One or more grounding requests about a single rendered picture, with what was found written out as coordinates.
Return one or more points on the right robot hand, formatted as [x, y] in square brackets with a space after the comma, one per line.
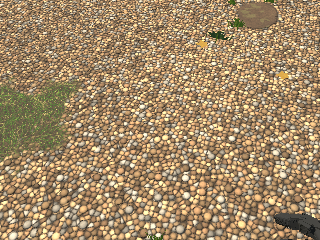
[304, 223]

